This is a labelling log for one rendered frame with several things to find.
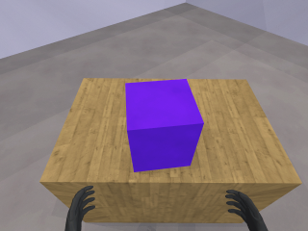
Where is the robot right hand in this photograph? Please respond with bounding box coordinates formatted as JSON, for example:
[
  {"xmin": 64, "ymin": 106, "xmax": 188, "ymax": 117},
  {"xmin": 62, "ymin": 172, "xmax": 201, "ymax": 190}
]
[{"xmin": 225, "ymin": 190, "xmax": 269, "ymax": 231}]

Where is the pedestal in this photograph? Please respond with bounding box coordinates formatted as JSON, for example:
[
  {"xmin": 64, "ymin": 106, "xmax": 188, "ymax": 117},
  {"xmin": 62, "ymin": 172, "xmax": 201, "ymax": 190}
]
[{"xmin": 39, "ymin": 78, "xmax": 302, "ymax": 223}]

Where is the carton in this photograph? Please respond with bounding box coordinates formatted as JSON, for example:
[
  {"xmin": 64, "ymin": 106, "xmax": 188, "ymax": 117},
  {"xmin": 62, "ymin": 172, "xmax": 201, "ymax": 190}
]
[{"xmin": 125, "ymin": 79, "xmax": 204, "ymax": 172}]

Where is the robot left hand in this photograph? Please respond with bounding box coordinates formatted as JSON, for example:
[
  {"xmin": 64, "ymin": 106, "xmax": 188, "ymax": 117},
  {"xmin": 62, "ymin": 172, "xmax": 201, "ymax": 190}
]
[{"xmin": 64, "ymin": 186, "xmax": 95, "ymax": 231}]

